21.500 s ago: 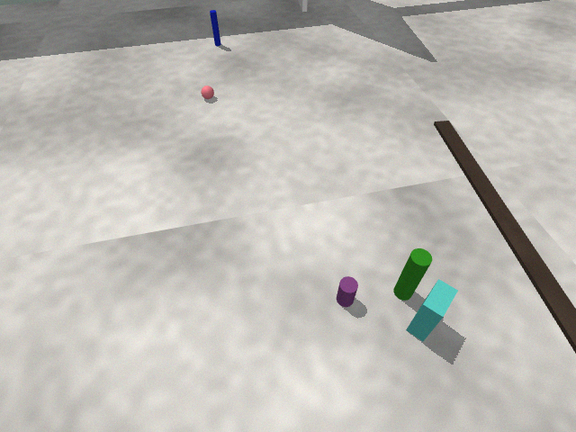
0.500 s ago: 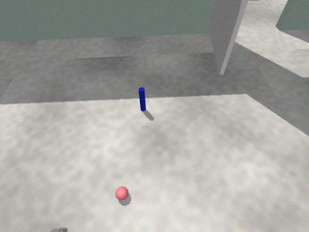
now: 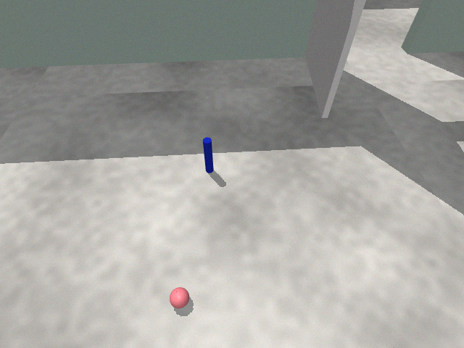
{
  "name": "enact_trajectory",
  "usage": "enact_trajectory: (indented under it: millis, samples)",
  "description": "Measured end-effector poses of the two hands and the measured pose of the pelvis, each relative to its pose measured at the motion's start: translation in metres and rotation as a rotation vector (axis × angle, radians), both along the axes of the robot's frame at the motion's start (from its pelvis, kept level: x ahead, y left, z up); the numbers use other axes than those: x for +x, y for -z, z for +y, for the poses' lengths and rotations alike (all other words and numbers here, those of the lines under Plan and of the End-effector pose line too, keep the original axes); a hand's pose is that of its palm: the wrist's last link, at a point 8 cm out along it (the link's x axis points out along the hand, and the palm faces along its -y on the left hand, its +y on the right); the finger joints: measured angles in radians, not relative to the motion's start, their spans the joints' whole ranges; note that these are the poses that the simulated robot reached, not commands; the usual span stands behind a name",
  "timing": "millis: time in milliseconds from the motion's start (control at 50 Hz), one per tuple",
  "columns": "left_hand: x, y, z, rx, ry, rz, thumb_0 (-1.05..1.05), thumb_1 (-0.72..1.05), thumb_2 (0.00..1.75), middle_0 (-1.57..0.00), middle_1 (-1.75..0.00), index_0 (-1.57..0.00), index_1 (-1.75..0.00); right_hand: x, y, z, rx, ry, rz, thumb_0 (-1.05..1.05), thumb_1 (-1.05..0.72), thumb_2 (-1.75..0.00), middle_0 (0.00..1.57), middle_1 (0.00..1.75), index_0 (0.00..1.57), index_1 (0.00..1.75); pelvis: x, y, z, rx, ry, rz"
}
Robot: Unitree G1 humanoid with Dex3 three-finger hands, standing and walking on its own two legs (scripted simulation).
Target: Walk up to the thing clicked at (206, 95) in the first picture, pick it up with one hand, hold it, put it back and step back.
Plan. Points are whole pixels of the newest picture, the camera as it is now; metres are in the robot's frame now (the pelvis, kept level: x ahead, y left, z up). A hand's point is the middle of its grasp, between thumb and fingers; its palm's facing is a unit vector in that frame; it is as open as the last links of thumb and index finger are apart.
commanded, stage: walk up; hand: left
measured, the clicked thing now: (179, 297) +0.42 +0.23 -0.74
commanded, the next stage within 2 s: stand in 0.56 s
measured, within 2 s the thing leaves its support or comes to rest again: neither
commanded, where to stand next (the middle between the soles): +0.07 +0.00 m, yaw -1 degrees
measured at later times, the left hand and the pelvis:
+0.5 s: hand out of the picture +0.08 +0.24 -0.16, palm faces -0.04 -0.95 -0.32, open 7.4 cm; pelvis +0.00 +0.00 +0.00, yaw -1 degrees
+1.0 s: hand out of the picture +0.07 +0.26 -0.15, palm faces -0.03 -0.94 -0.35, open 7.4 cm; pelvis -0.01 +0.00 +0.00, yaw +0 degrees
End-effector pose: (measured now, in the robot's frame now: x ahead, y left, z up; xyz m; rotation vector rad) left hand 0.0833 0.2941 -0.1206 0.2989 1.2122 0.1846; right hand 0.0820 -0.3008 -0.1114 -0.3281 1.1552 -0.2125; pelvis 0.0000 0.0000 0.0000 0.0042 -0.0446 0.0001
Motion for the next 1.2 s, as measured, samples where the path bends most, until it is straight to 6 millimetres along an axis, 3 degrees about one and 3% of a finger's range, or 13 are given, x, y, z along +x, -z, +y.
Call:
enact_trajectory:
  millis: [260, 760, 1200]
  samples:
    - [-0.015, -0.001, -0.001, 0.015, -0.008, 0.042, 0.01, 0.90, 0.90, -0.20, -0.30, -0.20, -0.30, -0.009, 0.005, -0.002, 0.017, 0.014, 0.031, 0.01, -0.91, -0.90, 0.20, 0.30, 0.20, 0.30, 0.000, -0.001, -0.003, -0.001, 0.006, -0.001]
    - [0.000, -0.004, -0.003, 0.017, 0.024, -0.002, 0.01, 0.90, 0.90, -0.20, -0.30, -0.20, -0.30, -0.020, 0.005, -0.002, 0.018, 0.034, 0.063, 0.01, -0.91, -0.90, 0.20, 0.30, 0.20, 0.30, -0.006, -0.002, -0.002, -0.003, 0.004, 0.000]
    - [-0.047, -0.003, 0.006, 0.025, -0.013, 0.055, 0.01, 0.90, 0.90, -0.20, -0.30, -0.20, -0.30, -0.031, 0.007, 0.004, 0.029, 0.009, 0.079, 0.00, -0.91, -0.90, 0.20, 0.30, 0.20, 0.30, -0.019, -0.003, 0.001, -0.002, -0.012, -0.005]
